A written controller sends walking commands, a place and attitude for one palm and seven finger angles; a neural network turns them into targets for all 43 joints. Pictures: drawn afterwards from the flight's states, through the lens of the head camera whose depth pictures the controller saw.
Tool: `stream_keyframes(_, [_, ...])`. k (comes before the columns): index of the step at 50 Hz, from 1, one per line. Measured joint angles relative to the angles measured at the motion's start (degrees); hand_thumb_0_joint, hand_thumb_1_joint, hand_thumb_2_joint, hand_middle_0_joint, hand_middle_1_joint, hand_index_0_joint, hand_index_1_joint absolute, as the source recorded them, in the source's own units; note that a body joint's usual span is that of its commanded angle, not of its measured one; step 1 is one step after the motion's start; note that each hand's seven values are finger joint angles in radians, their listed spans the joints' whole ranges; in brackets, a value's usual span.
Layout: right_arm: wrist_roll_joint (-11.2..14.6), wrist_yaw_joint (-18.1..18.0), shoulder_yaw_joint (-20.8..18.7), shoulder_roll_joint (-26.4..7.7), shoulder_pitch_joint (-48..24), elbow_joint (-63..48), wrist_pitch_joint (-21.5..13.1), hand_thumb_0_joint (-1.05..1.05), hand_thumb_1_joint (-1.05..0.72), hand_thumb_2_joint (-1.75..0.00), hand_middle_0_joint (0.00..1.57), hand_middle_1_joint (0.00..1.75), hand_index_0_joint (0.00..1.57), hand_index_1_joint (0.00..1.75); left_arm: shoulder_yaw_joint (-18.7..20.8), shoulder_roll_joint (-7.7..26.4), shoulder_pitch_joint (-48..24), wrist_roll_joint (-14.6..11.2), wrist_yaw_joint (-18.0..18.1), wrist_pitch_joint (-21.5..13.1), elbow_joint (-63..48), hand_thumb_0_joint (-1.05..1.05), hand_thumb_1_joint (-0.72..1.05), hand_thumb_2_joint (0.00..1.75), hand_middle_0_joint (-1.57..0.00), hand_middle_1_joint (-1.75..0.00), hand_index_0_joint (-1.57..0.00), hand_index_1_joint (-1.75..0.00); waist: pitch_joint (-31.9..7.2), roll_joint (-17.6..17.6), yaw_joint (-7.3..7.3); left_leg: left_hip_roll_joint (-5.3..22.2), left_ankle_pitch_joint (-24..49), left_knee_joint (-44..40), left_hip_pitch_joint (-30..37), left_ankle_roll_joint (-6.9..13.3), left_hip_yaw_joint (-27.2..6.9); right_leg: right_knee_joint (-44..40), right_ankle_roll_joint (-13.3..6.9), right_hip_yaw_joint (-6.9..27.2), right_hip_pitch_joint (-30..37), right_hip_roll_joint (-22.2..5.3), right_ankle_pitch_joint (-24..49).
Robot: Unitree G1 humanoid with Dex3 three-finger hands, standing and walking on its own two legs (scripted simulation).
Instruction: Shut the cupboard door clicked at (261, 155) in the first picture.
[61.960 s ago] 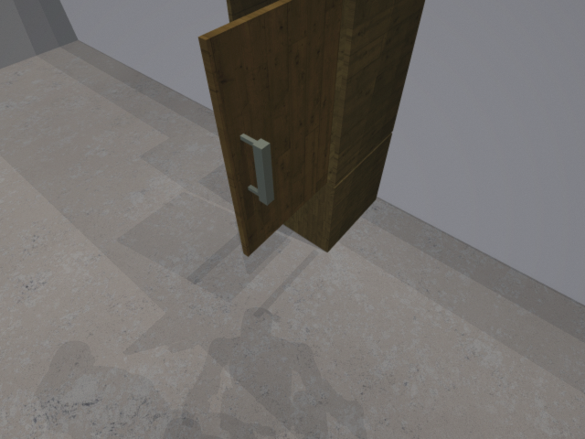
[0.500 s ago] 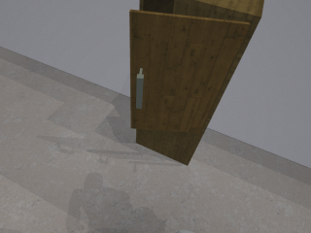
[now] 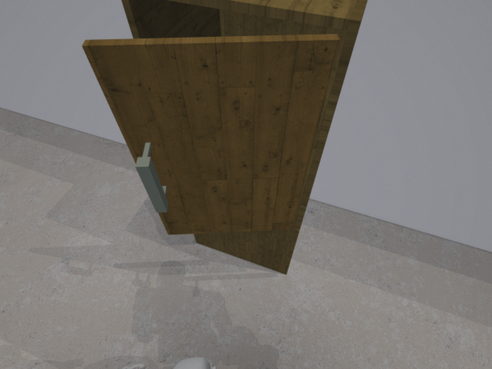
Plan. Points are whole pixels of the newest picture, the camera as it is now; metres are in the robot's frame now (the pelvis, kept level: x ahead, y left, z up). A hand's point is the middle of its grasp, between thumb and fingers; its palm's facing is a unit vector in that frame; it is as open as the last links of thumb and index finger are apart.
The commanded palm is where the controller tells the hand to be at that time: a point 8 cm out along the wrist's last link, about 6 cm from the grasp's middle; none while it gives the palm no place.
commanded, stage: come to a stop and stand still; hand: left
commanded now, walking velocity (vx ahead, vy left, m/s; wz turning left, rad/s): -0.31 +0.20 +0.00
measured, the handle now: (155, 178) +0.48 +0.21 -0.03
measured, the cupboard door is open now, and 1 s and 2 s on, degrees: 23 23 23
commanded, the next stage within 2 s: look again from close up in 1.36 s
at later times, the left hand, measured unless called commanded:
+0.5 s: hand out of the picture +0.06 +0.24 -0.18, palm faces +0.03 -0.97 -0.23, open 7.4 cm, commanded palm none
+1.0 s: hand out of the picture -0.04 +0.16 -0.17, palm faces +0.06 -0.99 -0.15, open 7.4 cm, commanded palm none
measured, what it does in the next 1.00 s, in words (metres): steps on the spot: left foot, then right foot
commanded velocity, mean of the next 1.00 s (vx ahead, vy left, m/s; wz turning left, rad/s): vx -0.01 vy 0.03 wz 0.00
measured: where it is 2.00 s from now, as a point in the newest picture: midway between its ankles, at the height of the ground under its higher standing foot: outside the picture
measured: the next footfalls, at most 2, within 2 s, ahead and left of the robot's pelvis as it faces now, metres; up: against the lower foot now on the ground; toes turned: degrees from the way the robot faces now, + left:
left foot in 0.26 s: +0.11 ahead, +0.11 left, +0.00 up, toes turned +3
right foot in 0.72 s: -0.04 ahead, -0.13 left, +0.00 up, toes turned -2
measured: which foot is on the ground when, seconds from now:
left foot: up 0.00-0.24, down 0.26-0.72, up 0.74-1.00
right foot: down 0.00-0.28, up 0.30-0.70, down 0.72-1.00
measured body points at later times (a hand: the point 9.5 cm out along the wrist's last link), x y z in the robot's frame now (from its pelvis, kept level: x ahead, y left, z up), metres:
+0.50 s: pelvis +0.01 +0.03 +0.00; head +0.07 +0.06 +0.44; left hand +0.06 +0.29 -0.16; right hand +0.10 -0.21 -0.13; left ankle +0.07 +0.11 -0.74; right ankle -0.07 -0.13 -0.65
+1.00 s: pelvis -0.02 +0.00 +0.00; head +0.00 +0.00 +0.45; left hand -0.04 +0.21 -0.16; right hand -0.04 -0.24 -0.15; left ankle -0.02 +0.12 -0.72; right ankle -0.08 -0.13 -0.74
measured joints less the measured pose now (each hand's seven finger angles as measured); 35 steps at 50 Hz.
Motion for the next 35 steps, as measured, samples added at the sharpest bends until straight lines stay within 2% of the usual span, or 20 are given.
stream_keyframes(5, [0.4,-0.1,0.2,0.2,-5.5,-2.2,1.0,0.00,-0.91,-0.90,0.20,0.29,0.20,0.30,-0.5,-0.2,1.2,0.3,0.6,1.1,0.9,-0.01,0.94,0.90,-0.20,-0.30,-0.20,-0.30,-0.8,0.0,1.82,-2.1,2.4,-13.9,1.0,-0.8,-0.5,-0.1,0.0,0.1,2.4,0.8,-1.7])
stream_keyframes(11, [0.2,0.3,-0.3,0.1,-9.3,-4.6,2.7,0.00,-0.91,-0.90,0.20,0.29,0.20,0.30,0.2,0.2,2.8,0.5,0.9,3.0,0.8,0.00,0.92,0.90,-0.20,-0.30,-0.20,-0.30,0.0,-1.6,3.21,-4.1,4.4,-18.7,3.6,-0.5,-1.2,4.6,1.1,0.2,2.7,-0.6,-5.6])
stream_keyframes(12, [0.1,0.4,-0.3,0.0,-9.4,-4.9,2.7,0.00,-0.91,-0.90,0.20,0.29,0.20,0.30,0.3,0.5,3.0,0.4,0.9,3.2,0.8,0.00,0.92,0.90,-0.20,-0.30,-0.20,-0.30,0.1,-1.9,3.30,-4.0,7.9,-21.0,4.7,-0.2,-1.3,5.7,1.5,0.1,2.5,-0.9,-6.3])
stream_keyframes(13, [0.1,0.5,-0.3,-0.2,-9.5,-5.2,2.5,0.00,-0.91,-0.90,0.20,0.29,0.20,0.30,0.4,0.8,3.3,0.3,1.0,3.6,0.7,0.00,0.92,0.90,-0.20,-0.30,-0.20,-0.30,0.3,-2.1,3.33,-3.9,11.7,-22.8,5.6,1.2,-1.1,7.0,2.0,0.1,2.1,-1.2,-7.1])
stream_keyframes(14, [0.0,0.4,-0.3,-0.2,-9.5,-5.4,2.3,0.00,-0.91,-0.90,0.20,0.29,0.20,0.30,0.5,1.2,3.2,0.2,1.1,4.0,0.6,0.00,0.92,0.90,-0.20,-0.30,-0.20,-0.30,0.7,-2.7,3.52,-4.4,11.5,-22.9,5.7,3.1,-0.8,8.4,2.4,0.2,1.5,-1.9,-7.6])
stream_keyframes(16, [-0.2,0.2,0.1,-0.1,-9.7,-5.8,2.0,0.00,-0.91,-0.90,0.20,0.29,0.20,0.30,0.5,1.9,3.0,-0.1,1.4,4.9,0.1,0.00,0.92,0.90,-0.20,-0.30,-0.20,-0.30,1.6,-3.5,4.19,-4.8,9.9,-23.3,5.9,5.5,0.0,15.8,3.1,2.8,-1.3,-1.7,-14.6])
stream_keyframes(18, [-0.4,-0.3,0.6,-0.2,-9.7,-6.3,1.9,0.00,-0.91,-0.90,0.20,0.29,0.20,0.30,0.7,2.6,2.8,-0.2,1.5,5.6,-0.3,0.00,0.91,0.90,-0.20,-0.30,-0.20,-0.30,2.2,-3.3,4.00,-4.5,10.2,-24.8,6.0,6.2,0.2,25.8,3.4,6.0,-4.9,-0.3,-19.3])
stream_keyframes(21, [-0.5,-0.9,1.0,-0.1,-9.4,-6.6,1.8,0.00,-0.91,-0.90,0.20,0.29,0.20,0.30,1.2,3.5,2.3,-0.2,1.3,6.1,-1.0,0.00,0.91,0.90,-0.20,-0.30,-0.20,-0.30,2.8,-2.7,3.45,-3.9,12.5,-27.2,5.6,6.2,0.0,35.9,4.2,9.2,-8.5,1.0,-18.6])
stream_keyframes(23, [-0.4,-1.1,1.2,0.1,-9.0,-6.4,1.8,0.00,-0.90,-0.90,0.20,0.29,0.20,0.30,1.4,4.3,2.2,-0.2,1.0,6.1,-1.4,0.00,0.91,0.90,-0.20,-0.30,-0.20,-0.30,2.8,-2.7,3.20,-3.5,13.8,-28.6,5.3,6.1,0.1,38.3,4.8,10.5,-9.4,0.8,-16.8])
stream_keyframes(25, [-0.3,-1.1,1.3,0.4,-8.3,-6.0,1.6,0.00,-0.90,-0.90,0.20,0.29,0.20,0.30,1.6,4.9,2.2,-0.1,0.8,6.2,-1.6,0.00,0.91,0.90,-0.20,-0.30,-0.20,-0.30,2.4,-2.8,2.92,-3.2,14.9,-29.6,4.9,5.9,0.2,37.3,5.2,11.0,-8.9,0.2,-15.6])
stream_keyframes(28, [-0.4,-0.8,1.2,0.7,-6.9,-4.8,1.6,0.00,-0.90,-0.90,0.20,0.29,0.20,0.30,1.5,5.3,2.2,0.1,0.3,6.5,-1.3,0.00,0.91,0.90,-0.20,-0.30,-0.19,-0.30,1.4,-2.6,2.20,-2.7,16.3,-30.8,4.7,5.5,0.1,30.8,5.3,10.7,-6.0,-1.0,-15.3])
stream_keyframes(32, [-0.7,-0.1,0.6,0.5,-4.5,-2.9,1.7,0.00,-0.90,-0.90,0.20,0.29,0.20,0.30,0.7,4.4,2.4,0.0,-0.3,6.3,-0.3,0.00,0.91,0.90,-0.20,-0.30,-0.19,-0.30,-0.5,-1.5,0.84,-2.4,18.2,-32.3,4.5,4.7,-0.4,16.9,4.2,9.1,0.2,-1.6,-15.3])
stream_keyframes(35, [-0.5,0.2,0.1,0.6,-2.2,-1.1,2.2,0.00,-0.90,-0.90,0.20,0.29,0.20,0.30,0.2,3.6,3.8,0.1,-0.5,5.0,0.1,0.00,0.91,0.90,-0.20,-0.30,-0.19,-0.30,-2.3,-2.2,0.67,-3.4,18.6,-32.6,4.1,3.5,0.0,2.7,2.9,7.9,6.7,-1.9,-11.1])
